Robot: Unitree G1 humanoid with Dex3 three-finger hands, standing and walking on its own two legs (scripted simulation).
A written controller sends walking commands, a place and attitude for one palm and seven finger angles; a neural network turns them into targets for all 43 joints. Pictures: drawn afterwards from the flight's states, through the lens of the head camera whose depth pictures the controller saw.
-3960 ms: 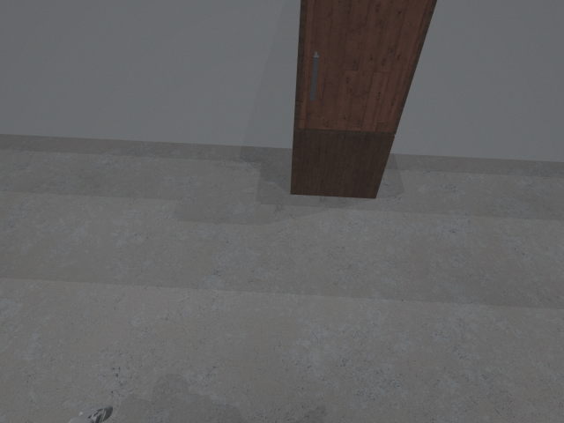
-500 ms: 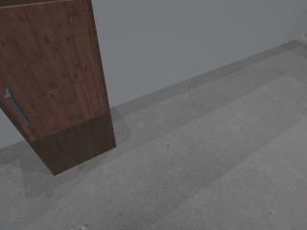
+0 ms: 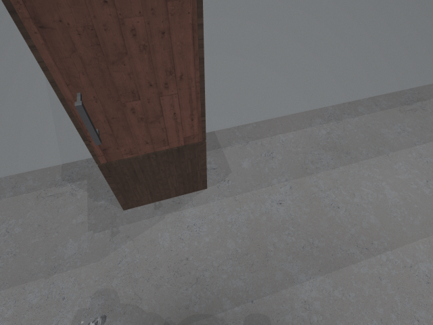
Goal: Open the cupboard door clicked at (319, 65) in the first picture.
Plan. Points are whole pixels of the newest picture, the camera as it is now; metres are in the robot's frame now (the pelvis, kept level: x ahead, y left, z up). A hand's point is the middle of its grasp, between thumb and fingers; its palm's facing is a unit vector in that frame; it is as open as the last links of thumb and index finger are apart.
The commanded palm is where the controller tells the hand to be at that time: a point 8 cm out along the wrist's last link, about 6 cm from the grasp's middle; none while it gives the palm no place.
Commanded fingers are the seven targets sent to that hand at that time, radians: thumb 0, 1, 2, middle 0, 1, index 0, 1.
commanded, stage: turn to face it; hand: left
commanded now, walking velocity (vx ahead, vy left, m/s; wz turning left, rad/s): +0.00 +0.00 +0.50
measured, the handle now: (89, 120) +0.68 +0.42 -0.10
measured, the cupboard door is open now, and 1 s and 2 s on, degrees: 0 0 0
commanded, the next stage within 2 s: take the last steps up to it in 0.34 s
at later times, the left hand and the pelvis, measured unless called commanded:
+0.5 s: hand out of the picture -0.06 +0.17 -0.18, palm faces +0.31 -0.92 -0.24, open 7.4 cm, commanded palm none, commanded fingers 0.00 0.90 0.90 -0.20 -0.30 -0.20 -0.30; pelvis -0.02 -0.02 -0.01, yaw +15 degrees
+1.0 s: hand out of the picture +0.08 +0.19 -0.17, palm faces +0.29 -0.93 -0.22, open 7.4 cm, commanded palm none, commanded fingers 0.00 0.90 0.90 -0.20 -0.30 -0.20 -0.30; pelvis +0.06 -0.01 -0.01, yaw +17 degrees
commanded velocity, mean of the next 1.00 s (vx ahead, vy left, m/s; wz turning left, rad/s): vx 0.17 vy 0.00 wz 0.17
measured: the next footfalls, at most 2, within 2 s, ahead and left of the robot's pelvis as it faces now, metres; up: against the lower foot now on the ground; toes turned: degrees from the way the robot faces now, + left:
right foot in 0.08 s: +0.03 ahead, -0.15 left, +0.00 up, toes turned +1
left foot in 0.52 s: -0.03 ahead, +0.10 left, +0.00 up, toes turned +20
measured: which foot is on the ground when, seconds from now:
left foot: down 0.00-0.08, up 0.10-0.50, down 0.52-0.98, up 1.00-1.00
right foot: up 0.00-0.06, down 0.08-0.52, up 0.54-0.96, down 0.98-1.00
